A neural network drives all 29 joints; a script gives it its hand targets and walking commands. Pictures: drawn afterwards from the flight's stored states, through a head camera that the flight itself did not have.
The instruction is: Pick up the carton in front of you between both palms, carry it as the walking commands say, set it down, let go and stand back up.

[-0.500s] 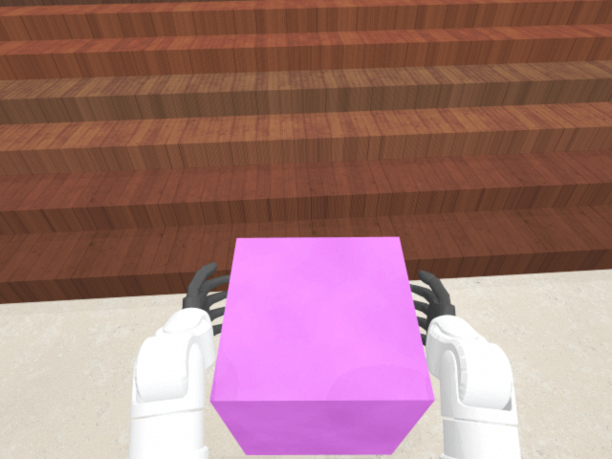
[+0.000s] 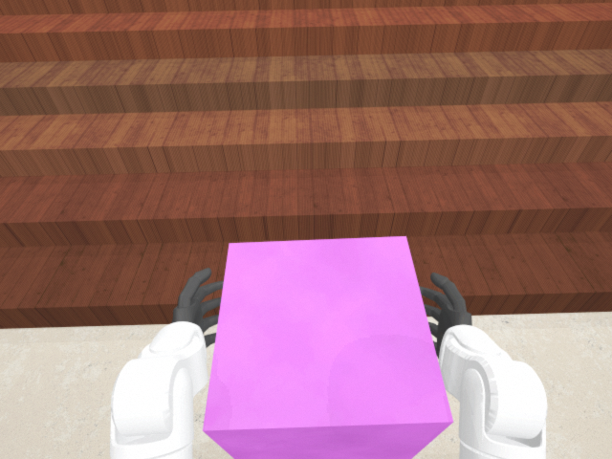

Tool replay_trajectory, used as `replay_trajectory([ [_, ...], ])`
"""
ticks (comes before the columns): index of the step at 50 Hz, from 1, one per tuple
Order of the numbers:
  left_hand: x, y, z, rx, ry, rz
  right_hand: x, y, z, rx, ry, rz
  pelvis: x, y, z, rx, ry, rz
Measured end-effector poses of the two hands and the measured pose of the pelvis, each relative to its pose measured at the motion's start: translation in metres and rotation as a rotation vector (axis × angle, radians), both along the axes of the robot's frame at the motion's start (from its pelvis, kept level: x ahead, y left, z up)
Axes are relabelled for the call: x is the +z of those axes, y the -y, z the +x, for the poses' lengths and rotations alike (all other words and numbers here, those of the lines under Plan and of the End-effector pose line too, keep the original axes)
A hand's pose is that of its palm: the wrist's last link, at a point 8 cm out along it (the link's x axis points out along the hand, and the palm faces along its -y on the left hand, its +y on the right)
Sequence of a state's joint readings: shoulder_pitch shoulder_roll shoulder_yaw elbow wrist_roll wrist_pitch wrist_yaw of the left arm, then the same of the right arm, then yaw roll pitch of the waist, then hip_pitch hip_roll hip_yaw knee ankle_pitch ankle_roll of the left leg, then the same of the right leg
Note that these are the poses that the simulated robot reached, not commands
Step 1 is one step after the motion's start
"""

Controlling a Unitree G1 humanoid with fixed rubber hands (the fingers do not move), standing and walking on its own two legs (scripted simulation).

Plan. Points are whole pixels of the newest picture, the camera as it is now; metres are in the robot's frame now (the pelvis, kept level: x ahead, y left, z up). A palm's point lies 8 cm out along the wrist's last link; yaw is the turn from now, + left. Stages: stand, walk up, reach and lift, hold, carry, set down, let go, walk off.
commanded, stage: carry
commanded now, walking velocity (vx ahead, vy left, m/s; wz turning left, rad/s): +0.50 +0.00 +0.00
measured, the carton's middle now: (321, 362) +0.25 -0.01 +0.03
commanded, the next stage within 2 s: none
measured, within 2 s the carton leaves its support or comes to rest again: neither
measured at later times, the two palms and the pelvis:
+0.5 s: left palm (233, 129) +0.67 +0.13 +0.12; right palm (395, 137) +0.63 -0.17 +0.12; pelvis +0.33 +0.01 -0.01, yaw -3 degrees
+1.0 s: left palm (246, 46) +1.02 +0.14 +0.15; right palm (363, 46) +1.04 -0.16 +0.14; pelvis +0.65 -0.03 +0.02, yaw -2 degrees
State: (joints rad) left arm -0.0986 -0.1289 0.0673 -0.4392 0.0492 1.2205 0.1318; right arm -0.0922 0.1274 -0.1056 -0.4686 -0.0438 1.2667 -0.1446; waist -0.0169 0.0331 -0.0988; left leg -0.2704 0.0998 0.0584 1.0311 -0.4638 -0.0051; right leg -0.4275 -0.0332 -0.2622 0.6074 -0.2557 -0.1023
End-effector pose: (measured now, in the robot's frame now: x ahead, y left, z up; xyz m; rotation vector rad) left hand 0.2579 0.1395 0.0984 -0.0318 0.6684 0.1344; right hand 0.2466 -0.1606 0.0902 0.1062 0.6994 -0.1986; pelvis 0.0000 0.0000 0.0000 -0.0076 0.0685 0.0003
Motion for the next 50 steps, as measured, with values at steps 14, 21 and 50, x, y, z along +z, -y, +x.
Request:
replay_trajectory([
  [14, 0.04, -0.006, 0.183, 0.081, 0.09, -0.022, 0.033, -0.007, 0.199, 0.069, 0.091, -0.004, 0.018, 0.011, 0.173, -0.008, -0.009, 0.033],
  [21, 0.033, -0.005, 0.333, -0.017, 0.162, -0.039, 0.036, -0.005, 0.325, -0.023, 0.163, -0.027, -0.015, -0.008, 0.284, -0.052, 0.011, 0.029],
  [50, 0.051, 0.002, 0.764, 0.141, 0.07, -0.057, 0.047, 0.001, 0.794, 0.059, 0.073, 0.084, 0.019, 0.03, 0.647, -0.041, -0.049, 0.036],
])
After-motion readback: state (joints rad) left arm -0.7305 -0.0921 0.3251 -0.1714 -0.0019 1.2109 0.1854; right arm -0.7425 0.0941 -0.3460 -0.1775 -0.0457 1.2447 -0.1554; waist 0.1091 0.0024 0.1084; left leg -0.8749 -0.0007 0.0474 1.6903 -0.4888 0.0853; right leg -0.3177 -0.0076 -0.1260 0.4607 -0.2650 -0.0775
